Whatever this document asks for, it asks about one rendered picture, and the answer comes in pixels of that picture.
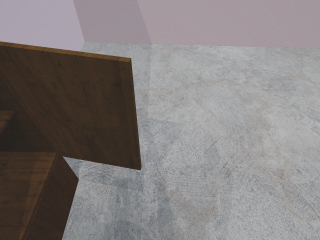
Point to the cupboard door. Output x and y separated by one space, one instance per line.
83 103

